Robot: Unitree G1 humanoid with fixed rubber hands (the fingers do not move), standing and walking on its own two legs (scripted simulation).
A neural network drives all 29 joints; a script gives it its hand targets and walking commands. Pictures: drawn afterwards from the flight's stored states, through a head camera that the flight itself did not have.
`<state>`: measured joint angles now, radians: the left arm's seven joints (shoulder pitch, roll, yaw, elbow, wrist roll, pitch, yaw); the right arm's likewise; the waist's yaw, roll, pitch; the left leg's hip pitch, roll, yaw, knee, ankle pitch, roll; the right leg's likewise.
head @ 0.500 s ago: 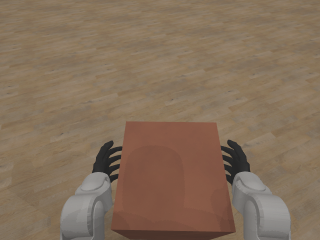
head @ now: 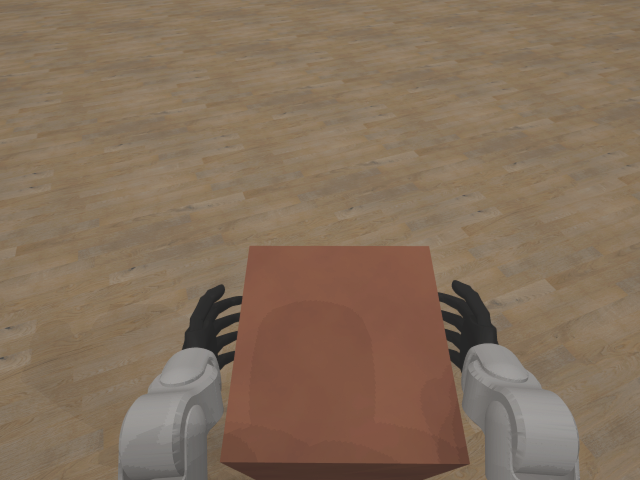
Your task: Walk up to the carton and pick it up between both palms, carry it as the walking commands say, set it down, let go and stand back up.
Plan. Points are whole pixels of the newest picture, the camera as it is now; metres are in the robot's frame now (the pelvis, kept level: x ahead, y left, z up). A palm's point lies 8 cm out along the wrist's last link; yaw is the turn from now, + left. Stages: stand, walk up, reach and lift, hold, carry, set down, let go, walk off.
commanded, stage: carry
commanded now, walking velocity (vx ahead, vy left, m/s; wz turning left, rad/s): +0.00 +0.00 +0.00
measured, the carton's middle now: (337, 374) +0.25 +0.00 +0.02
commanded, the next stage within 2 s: none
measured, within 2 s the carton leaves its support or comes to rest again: neither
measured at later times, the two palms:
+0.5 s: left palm (193, 350) +0.24 +0.16 +0.10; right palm (469, 354) +0.23 -0.13 +0.10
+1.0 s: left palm (179, 380) +0.21 +0.17 +0.08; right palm (458, 379) +0.22 -0.12 +0.08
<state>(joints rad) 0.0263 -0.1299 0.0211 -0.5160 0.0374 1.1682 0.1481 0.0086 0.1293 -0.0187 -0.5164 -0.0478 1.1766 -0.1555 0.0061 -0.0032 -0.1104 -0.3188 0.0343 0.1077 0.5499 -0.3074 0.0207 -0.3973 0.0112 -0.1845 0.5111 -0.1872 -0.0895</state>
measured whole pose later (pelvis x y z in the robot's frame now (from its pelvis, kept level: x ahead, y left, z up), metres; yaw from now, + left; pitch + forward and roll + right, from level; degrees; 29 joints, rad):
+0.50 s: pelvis +0.00 +0.02 +0.01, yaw -1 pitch +2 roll +0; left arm 0.00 -0.13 0.03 -0.47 0.04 1.19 0.15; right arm -0.01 0.13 -0.03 -0.47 -0.05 1.19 -0.15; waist 0.00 0.00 -0.11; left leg -0.26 0.00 0.14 0.49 -0.27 0.05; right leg -0.35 -0.02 -0.15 0.48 -0.17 -0.06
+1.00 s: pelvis -0.03 +0.02 +0.00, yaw +0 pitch +2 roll +1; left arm -0.02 -0.13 0.04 -0.48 0.03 1.16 0.15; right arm -0.03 0.13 -0.03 -0.47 -0.06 1.17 -0.15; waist 0.00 0.00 -0.05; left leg -0.35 -0.02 0.14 0.59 -0.28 0.06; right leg -0.44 -0.06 -0.15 0.58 -0.17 -0.05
